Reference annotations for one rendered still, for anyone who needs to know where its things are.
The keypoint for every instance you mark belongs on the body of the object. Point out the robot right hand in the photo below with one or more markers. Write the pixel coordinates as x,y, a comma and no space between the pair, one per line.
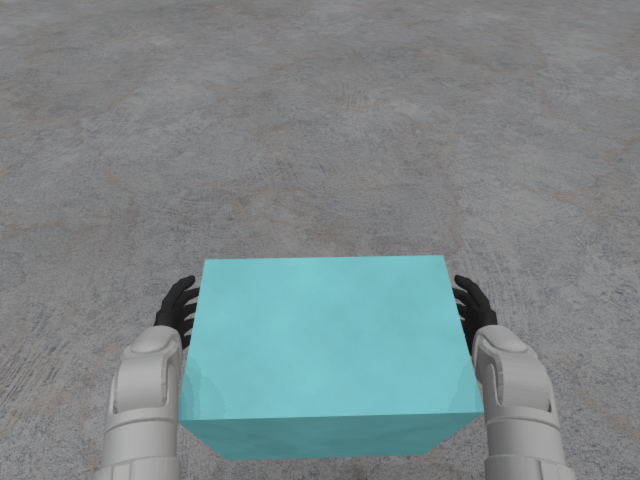
476,312

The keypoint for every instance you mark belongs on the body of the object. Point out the robot left forearm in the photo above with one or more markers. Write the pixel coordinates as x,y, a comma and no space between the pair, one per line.
140,431

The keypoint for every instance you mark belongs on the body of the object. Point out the carton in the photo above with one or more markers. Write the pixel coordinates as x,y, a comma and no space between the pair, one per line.
327,357

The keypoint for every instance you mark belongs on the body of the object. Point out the robot right forearm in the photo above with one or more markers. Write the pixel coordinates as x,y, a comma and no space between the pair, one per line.
523,429

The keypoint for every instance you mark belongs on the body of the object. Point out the robot left hand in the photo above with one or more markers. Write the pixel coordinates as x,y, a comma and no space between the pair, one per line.
172,312

